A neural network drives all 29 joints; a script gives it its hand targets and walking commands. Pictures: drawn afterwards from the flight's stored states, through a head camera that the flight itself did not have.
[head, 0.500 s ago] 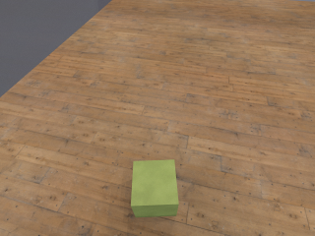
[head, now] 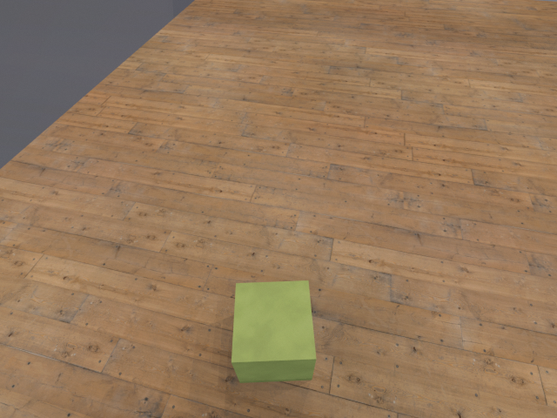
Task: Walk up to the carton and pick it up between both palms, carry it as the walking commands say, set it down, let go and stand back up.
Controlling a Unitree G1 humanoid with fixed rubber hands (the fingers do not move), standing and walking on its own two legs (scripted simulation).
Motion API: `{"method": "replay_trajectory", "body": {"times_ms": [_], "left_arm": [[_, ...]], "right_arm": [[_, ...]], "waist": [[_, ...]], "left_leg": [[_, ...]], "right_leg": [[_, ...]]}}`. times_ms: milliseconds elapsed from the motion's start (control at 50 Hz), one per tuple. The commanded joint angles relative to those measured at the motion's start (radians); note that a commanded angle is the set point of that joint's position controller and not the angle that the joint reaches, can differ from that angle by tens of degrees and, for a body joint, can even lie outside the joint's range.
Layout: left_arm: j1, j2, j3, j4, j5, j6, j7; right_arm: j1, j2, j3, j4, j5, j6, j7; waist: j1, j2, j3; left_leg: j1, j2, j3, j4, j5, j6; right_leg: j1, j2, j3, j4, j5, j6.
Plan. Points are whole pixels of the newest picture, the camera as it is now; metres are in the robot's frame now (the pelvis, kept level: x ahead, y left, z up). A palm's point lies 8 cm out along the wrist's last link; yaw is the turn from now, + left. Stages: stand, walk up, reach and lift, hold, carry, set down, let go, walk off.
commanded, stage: reach and lift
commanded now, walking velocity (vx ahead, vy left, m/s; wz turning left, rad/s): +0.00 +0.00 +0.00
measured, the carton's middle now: (274, 331) +0.48 +0.04 -0.66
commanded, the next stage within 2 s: none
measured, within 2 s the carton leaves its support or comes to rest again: neither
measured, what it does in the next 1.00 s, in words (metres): lowers itself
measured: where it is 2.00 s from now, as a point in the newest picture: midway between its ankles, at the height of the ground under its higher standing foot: outside the picture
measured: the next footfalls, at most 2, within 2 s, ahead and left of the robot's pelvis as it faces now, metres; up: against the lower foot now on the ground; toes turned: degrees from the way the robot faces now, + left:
none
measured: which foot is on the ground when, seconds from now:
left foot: down 0.00-1.00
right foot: down 0.00-1.00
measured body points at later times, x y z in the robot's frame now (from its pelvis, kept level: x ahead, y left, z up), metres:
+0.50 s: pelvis +0.01 +0.01 -0.03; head +0.13 +0.01 +0.41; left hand +0.19 +0.25 -0.16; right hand +0.20 -0.22 -0.16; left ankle +0.02 +0.12 -0.74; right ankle +0.01 -0.12 -0.74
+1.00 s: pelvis -0.04 +0.01 -0.07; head +0.17 +0.02 +0.32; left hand +0.33 +0.25 -0.19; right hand +0.33 -0.19 -0.18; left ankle +0.02 +0.12 -0.74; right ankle +0.01 -0.12 -0.74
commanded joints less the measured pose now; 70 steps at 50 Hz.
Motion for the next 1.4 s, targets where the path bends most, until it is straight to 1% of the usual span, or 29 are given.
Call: {"method": "replay_trajectory", "body": {"times_ms": [0,20,60,100,120,180,220,260,320,380,420,460,500,540,640,680,740,820,900,960,1020,1080,1100,1140,1180,1220,1260,1320,1380], "left_arm": [[-0.41,0.144,-0.029,-0.368,-0.043,0.2,-0.044],[-0.392,0.144,-0.03,-0.377,-0.047,0.249,-0.048],[-0.302,0.14,-0.018,-0.352,-0.015,0.34,-0.057],[-0.238,0.125,0.024,-0.288,0.039,0.37,-0.064],[-0.207,0.115,0.04,-0.273,0.059,0.365,-0.069],[-0.196,0.071,0.043,-0.295,0.077,0.323,-0.078],[-0.235,0.053,0.044,-0.333,0.076,0.268,-0.076],[-0.283,0.048,0.055,-0.366,0.057,0.21,-0.07],[-0.339,0.051,0.063,-0.382,0.027,0.136,-0.057],[-0.36,0.072,0.062,-0.377,0.015,0.087,-0.042],[-0.38,0.096,0.066,-0.369,0.012,0.072,-0.038],[-0.415,0.121,0.074,-0.364,0.011,0.066,-0.038],[-0.475,0.141,0.081,-0.358,0.006,0.068,-0.04],[-0.545,0.161,0.097,-0.348,0.002,0.077,-0.046],[-0.714,0.221,0.143,-0.278,0.002,0.121,-0.073],[-0.781,0.246,0.159,-0.248,0.004,0.146,-0.083],[-0.888,0.269,0.182,-0.23,0.01,0.172,-0.087],[-1.02,0.268,0.211,-0.221,0.006,0.172,-0.076],[-1.087,0.245,0.234,-0.204,-0.004,0.139,-0.061],[-1.112,0.222,0.252,-0.181,-0.01,0.105,-0.051],[-1.137,0.197,0.265,-0.17,-0.017,0.064,-0.04],[-1.178,0.18,0.267,-0.17,-0.026,0.041,-0.033],[-1.198,0.182,0.27,-0.171,-0.03,0.036,-0.032],[-1.249,0.196,0.279,-0.176,-0.035,0.031,-0.03],[-1.311,0.223,0.294,-0.176,-0.036,0.028,-0.029],[-1.379,0.259,0.316,-0.167,-0.031,0.028,-0.029],[-1.444,0.299,0.338,-0.148,-0.026,0.029,-0.031],[-1.538,0.358,0.372,-0.091,-0.02,0.026,-0.038],[-1.613,0.389,0.389,-0.026,-0.019,0.023,-0.051]], "right_arm": [[-0.386,-0.141,-0.033,-0.372,0.019,0.185,0.039],[-0.329,-0.134,-0.041,-0.348,0.014,0.236,0.04],[-0.196,-0.143,-0.06,-0.292,-0.007,0.325,0.044],[-0.131,-0.117,-0.068,-0.259,-0.03,0.351,0.045],[-0.117,-0.109,-0.071,-0.274,-0.038,0.344,0.046],[-0.178,-0.098,-0.08,-0.377,-0.033,0.286,0.048],[-0.217,-0.091,-0.083,-0.414,-0.026,0.225,0.05],[-0.255,-0.087,-0.089,-0.418,-0.018,0.169,0.052],[-0.303,-0.091,-0.107,-0.383,-0.025,0.1,0.056],[-0.312,-0.106,-0.12,-0.353,-0.013,0.054,0.051],[-0.319,-0.118,-0.127,-0.343,0.008,0.042,0.039],[-0.347,-0.12,-0.13,-0.346,0.025,0.04,0.024],[-0.405,-0.116,-0.133,-0.353,0.027,0.047,0.01],[-0.482,-0.107,-0.136,-0.37,0.029,0.061,-0.002],[-0.68,-0.07,-0.129,-0.409,0.052,0.117,-0.03],[-0.753,-0.061,-0.127,-0.416,0.059,0.147,-0.038],[-0.85,-0.055,-0.13,-0.421,0.064,0.181,-0.048],[-0.935,-0.048,-0.154,-0.372,0.063,0.187,-0.059],[-0.966,-0.047,-0.18,-0.284,0.06,0.157,-0.056],[-0.998,-0.061,-0.199,-0.229,0.061,0.119,-0.047],[-1.047,-0.087,-0.221,-0.21,0.068,0.069,-0.038],[-1.095,-0.107,-0.233,-0.211,0.08,0.028,-0.033],[-1.118,-0.112,-0.231,-0.216,0.084,0.018,-0.032],[-1.176,-0.124,-0.229,-0.234,0.091,0.009,-0.032],[-1.242,-0.133,-0.228,-0.251,0.094,0.01,-0.036],[-1.31,-0.138,-0.228,-0.26,0.093,0.019,-0.042],[-1.376,-0.141,-0.229,-0.266,0.091,0.033,-0.05],[-1.466,-0.134,-0.237,-0.239,0.08,0.057,-0.064],[-1.529,-0.119,-0.251,-0.189,0.063,0.078,-0.075]], "waist": [[-0.008,-0.077,0.059],[-0.015,-0.078,0.063],[-0.026,-0.066,0.051],[-0.012,-0.063,0.049],[0.0,-0.067,0.025],[0.015,-0.06,-0.056],[0.01,-0.042,-0.119],[0.005,-0.028,-0.188],[-0.013,-0.009,-0.282],[-0.019,0.004,-0.348],[-0.021,0.005,-0.381],[-0.019,-0.005,-0.4],[-0.018,-0.028,-0.406],[-0.014,-0.053,-0.399],[0.027,-0.103,-0.364],[0.034,-0.115,-0.37],[0.041,-0.111,-0.42],[0.041,-0.076,-0.504],[0.031,-0.04,-0.58],[0.028,-0.018,-0.647],[0.025,0.001,-0.747],[0.023,0.031,-0.858],[0.025,0.036,-0.887],[0.034,0.036,-0.93],[0.047,0.026,-0.963],[0.06,0.007,-0.996],[0.071,-0.015,-1.028],[0.084,-0.053,-1.038],[0.082,-0.081,-1.009]], "left_leg": [[-0.041,-0.038,-0.053,0.054,-0.304,-0.01],[-0.015,-0.039,-0.065,0.057,-0.264,-0.009],[0.037,-0.046,-0.088,0.044,-0.145,-0.004],[0.036,-0.051,-0.118,0.037,-0.053,0.0],[0.051,-0.057,-0.124,0.033,0.003,0.004],[0.051,-0.068,-0.129,0.075,0.133,0.007],[0.024,-0.063,-0.138,0.12,0.234,-0.003],[-0.001,-0.058,-0.15,0.169,0.34,-0.012],[-0.003,-0.052,-0.185,0.248,0.488,-0.03],[-0.009,-0.045,-0.207,0.31,0.575,-0.044],[-0.018,-0.045,-0.206,0.332,0.58,-0.05],[-0.059,-0.05,-0.196,0.341,0.526,-0.049],[-0.138,-0.059,-0.177,0.346,0.417,-0.045],[-0.227,-0.064,-0.155,0.354,0.281,-0.037],[-0.411,-0.065,-0.109,0.373,-0.017,-0.006],[-0.457,-0.067,-0.101,0.375,-0.095,0.006],[-0.49,-0.07,-0.1,0.381,-0.138,0.013],[-0.505,-0.079,-0.11,0.407,-0.067,0.009],[-0.498,-0.086,-0.128,0.435,0.087,-0.003],[-0.474,-0.087,-0.148,0.459,0.233,-0.014],[-0.403,-0.082,-0.173,0.488,0.422,-0.025],[-0.249,-0.065,-0.218,0.525,0.65,-0.029],[-0.211,-0.059,-0.23,0.535,0.706,-0.028],[-0.178,-0.051,-0.244,0.546,0.766,-0.025],[-0.191,-0.051,-0.243,0.548,0.773,-0.02],[-0.242,-0.058,-0.229,0.544,0.732,-0.016],[-0.33,-0.071,-0.205,0.535,0.658,-0.011],[-0.533,-0.094,-0.162,0.519,0.517,-0.004],[-0.706,-0.108,-0.132,0.504,0.394,0.0]], "right_leg": [[-0.252,-0.049,-0.035,-0.057,-0.399,-0.028],[-0.261,-0.056,-0.047,-0.058,-0.361,-0.045],[-0.237,-0.036,-0.052,-0.063,-0.23,-0.053],[-0.16,-0.019,-0.05,-0.054,-0.105,-0.038],[-0.122,-0.014,-0.045,-0.047,-0.042,-0.028],[-0.111,0.004,-0.046,0.017,0.094,-0.008],[-0.122,0.009,-0.05,0.074,0.2,-0.001],[-0.138,0.007,-0.049,0.128,0.282,0.005],[-0.246,0.006,-0.056,0.194,0.321,0.017],[-0.377,0.008,-0.068,0.24,0.321,0.022],[-0.432,0.01,-0.07,0.255,0.315,0.022],[-0.458,0.011,-0.068,0.265,0.299,0.021],[-0.464,0.012,-0.067,0.278,0.267,0.021],[-0.465,0.012,-0.062,0.289,0.205,0.025],[-0.482,0.006,-0.04,0.295,-0.028,0.047],[-0.481,0.004,-0.035,0.296,-0.106,0.054],[-0.473,0.003,-0.035,0.308,-0.148,0.062],[-0.5,0.007,-0.037,0.34,-0.085,0.063],[-0.587,0.019,-0.044,0.38,0.041,0.055],[-0.685,0.028,-0.05,0.412,0.142,0.045],[-0.798,0.04,-0.053,0.433,0.239,0.038],[-0.969,0.05,-0.052,0.427,0.271,0.032],[-1.019,0.052,-0.05,0.424,0.274,0.032],[-1.08,0.054,-0.046,0.417,0.278,0.034],[-1.092,0.054,-0.042,0.413,0.281,0.038],[-1.057,0.054,-0.038,0.411,0.287,0.044],[-0.989,0.053,-0.034,0.416,0.302,0.05],[-0.855,0.047,-0.021,0.44,0.347,0.056],[-0.768,0.042,-0.011,0.457,0.35,0.06]]}}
